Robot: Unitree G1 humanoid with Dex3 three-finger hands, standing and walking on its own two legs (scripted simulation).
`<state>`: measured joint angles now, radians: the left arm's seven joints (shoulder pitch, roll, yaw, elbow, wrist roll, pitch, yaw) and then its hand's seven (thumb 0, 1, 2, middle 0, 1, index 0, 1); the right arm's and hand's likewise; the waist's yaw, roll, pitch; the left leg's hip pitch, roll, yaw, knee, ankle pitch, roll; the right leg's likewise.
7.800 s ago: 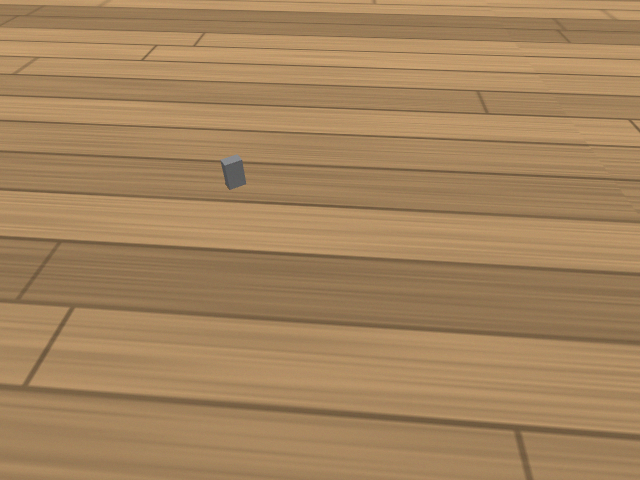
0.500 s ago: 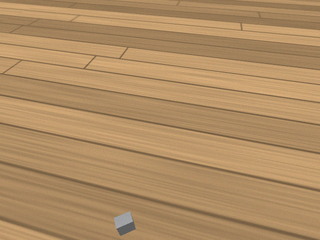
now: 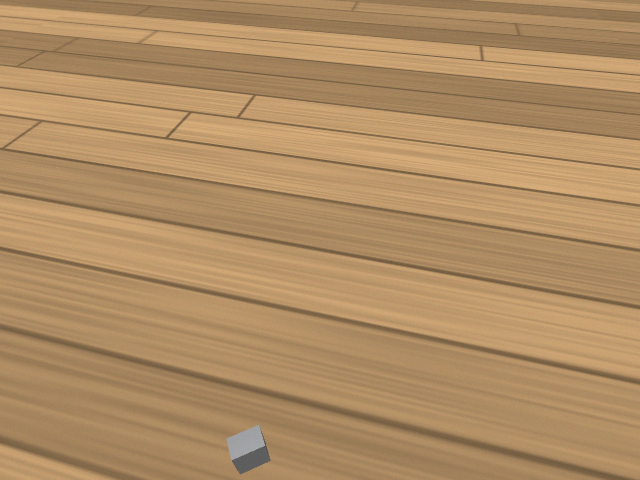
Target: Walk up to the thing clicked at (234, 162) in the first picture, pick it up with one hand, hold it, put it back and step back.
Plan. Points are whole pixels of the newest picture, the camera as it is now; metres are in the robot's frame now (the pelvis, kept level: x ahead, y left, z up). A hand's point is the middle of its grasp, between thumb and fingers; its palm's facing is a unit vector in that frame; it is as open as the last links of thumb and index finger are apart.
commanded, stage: stand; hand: left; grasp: from the side
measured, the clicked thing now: (249, 450) +0.36 +0.22 -0.71
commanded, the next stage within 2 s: go down in 0.82 s
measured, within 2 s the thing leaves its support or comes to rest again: neither
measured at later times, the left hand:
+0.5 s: hand out of the picture +0.07 +0.26 -0.16, palm faces -0.02 -0.94 -0.34, open 7.3 cm
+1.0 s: hand out of the picture +0.10 +0.25 -0.16, palm faces +0.03 -0.94 -0.34, open 7.8 cm
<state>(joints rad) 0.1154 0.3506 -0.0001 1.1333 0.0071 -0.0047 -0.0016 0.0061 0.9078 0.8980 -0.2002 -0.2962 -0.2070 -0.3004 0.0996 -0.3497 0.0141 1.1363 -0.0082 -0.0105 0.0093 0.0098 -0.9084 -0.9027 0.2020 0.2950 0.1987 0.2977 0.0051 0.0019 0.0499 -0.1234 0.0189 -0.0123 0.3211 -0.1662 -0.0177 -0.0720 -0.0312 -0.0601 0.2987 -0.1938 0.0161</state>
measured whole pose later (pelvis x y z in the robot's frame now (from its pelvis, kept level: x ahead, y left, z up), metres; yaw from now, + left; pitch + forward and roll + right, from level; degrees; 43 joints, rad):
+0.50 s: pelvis +0.00 +0.00 +0.00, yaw +0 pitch -2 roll +0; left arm 0.12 0.35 0.00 1.13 0.01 0.00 0.00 0.01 0.91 0.90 -0.20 -0.30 -0.21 -0.30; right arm 0.11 -0.35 0.01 1.13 -0.01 -0.01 0.01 0.01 -0.91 -0.90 0.20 0.29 0.20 0.30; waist 0.00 0.00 0.05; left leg -0.12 0.01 -0.01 0.32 -0.17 -0.01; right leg -0.07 -0.04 -0.06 0.30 -0.20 0.02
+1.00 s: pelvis +0.00 +0.00 +0.00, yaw +0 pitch +0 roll +0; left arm 0.10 0.33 0.03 1.06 -0.02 -0.02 0.02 0.01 0.87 0.85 -0.16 -0.26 -0.17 -0.26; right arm 0.15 -0.34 0.01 0.99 0.03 -0.03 -0.02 0.01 -0.92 -0.91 0.20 0.29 0.20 0.30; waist 0.00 0.00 0.04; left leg -0.18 0.01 -0.01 0.38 -0.20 -0.01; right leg -0.14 -0.04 -0.05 0.36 -0.22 0.02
